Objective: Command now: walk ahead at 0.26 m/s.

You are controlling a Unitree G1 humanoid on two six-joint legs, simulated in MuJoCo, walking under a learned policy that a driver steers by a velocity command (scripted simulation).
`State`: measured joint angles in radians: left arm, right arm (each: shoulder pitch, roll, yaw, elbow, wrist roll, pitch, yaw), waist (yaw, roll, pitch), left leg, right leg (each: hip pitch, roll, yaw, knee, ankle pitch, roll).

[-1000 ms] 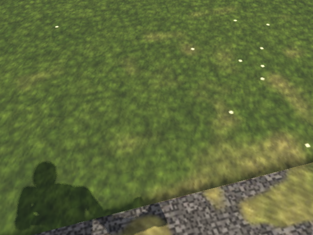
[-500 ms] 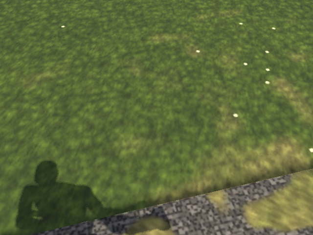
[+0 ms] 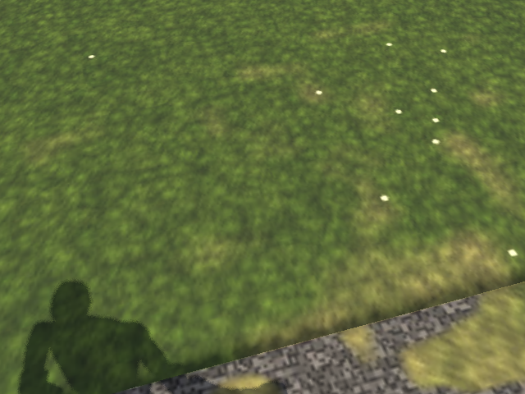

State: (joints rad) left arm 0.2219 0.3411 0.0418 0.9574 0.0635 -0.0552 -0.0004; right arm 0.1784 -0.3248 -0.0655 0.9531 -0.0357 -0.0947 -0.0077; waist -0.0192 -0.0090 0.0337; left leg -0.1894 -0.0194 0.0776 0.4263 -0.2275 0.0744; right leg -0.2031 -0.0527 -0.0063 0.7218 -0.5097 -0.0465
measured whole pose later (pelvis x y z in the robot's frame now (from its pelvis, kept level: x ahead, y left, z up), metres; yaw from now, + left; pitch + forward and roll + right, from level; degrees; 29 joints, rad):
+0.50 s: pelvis +0.17 -0.05 +0.00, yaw +0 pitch +1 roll +0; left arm 0.57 0.14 -0.03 1.06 0.08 -0.10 -0.06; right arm 0.04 -0.20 -0.01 0.89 -0.06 -0.03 0.07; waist 0.07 0.01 0.00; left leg -0.63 0.05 0.02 0.65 0.02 0.06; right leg 0.18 0.03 -0.03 0.10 -0.30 -0.04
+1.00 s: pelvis +0.45 -0.02 -0.01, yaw +0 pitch +2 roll +3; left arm 0.11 0.19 0.00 0.83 0.10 -0.06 -0.06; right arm 0.52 -0.14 -0.01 1.08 -0.10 -0.13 0.06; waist -0.10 -0.04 -0.02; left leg -0.10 -0.09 0.05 0.37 -0.30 0.06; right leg -0.70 -0.10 0.02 0.90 0.01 -0.05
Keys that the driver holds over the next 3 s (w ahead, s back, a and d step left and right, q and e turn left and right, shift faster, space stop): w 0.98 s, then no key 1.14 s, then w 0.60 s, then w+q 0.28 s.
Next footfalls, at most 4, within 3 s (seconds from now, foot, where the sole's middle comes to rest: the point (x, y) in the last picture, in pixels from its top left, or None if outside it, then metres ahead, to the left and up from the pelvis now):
0.16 right None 0.05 -0.15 -0.78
0.62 left None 0.42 0.07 -0.78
1.08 right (328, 367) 0.58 -0.15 -0.78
1.54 left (228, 328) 0.79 0.13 -0.97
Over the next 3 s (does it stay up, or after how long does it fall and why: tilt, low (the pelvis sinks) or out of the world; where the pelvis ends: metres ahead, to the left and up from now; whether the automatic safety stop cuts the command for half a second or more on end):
stays up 1.12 0.00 -0.20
